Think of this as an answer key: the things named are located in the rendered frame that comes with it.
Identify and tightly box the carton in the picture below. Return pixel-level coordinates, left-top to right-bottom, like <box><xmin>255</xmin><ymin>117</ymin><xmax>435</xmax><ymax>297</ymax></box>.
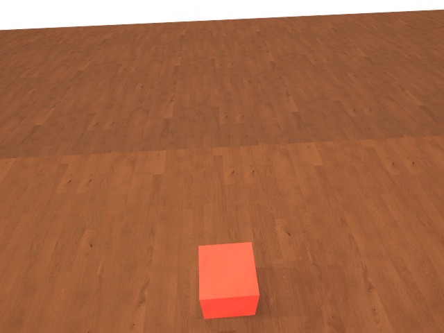
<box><xmin>199</xmin><ymin>242</ymin><xmax>259</xmax><ymax>319</ymax></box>

